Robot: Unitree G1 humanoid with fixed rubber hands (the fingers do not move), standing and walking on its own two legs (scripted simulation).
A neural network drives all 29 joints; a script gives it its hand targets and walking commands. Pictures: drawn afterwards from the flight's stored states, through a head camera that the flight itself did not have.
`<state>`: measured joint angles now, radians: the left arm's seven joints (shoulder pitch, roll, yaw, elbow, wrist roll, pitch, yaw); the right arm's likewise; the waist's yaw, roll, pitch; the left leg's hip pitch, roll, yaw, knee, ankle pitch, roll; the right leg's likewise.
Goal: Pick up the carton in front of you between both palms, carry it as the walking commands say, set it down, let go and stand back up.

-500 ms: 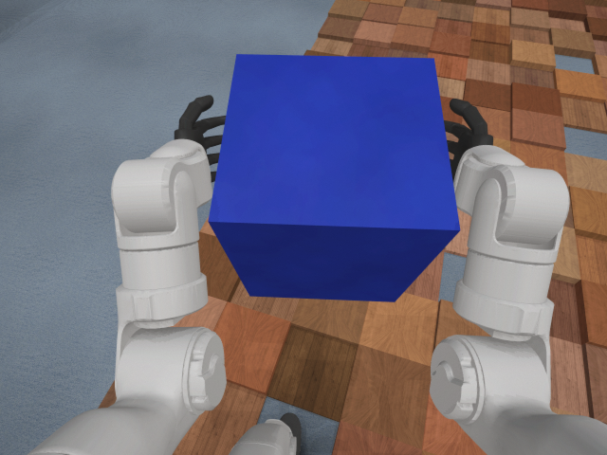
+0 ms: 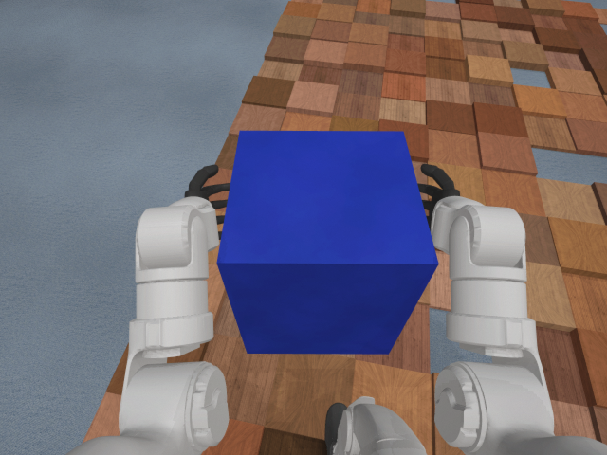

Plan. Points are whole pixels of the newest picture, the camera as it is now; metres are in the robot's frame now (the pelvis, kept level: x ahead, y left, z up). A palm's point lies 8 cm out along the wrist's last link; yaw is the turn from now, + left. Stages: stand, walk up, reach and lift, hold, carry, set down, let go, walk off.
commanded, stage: carry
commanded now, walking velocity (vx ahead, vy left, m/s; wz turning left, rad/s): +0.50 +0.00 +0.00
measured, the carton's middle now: (319, 250) +0.36 -0.01 +0.04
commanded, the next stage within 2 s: none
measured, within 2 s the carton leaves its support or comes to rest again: neither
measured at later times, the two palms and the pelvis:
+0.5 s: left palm (177, 8) +0.66 +0.19 +0.22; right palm (384, 12) +0.65 -0.11 +0.22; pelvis +0.30 +0.04 +0.03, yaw -1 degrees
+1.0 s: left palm out of the picture +0.93 +0.15 +0.16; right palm out of the picture +0.94 -0.15 +0.15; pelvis +0.56 +0.00 +0.02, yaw -2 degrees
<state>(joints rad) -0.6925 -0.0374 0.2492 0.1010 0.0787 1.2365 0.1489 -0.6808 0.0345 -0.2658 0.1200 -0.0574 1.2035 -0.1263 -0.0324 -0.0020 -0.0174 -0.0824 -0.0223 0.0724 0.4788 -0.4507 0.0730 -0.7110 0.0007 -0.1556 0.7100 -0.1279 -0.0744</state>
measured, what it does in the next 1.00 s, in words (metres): walks ahead: left foot, then right foot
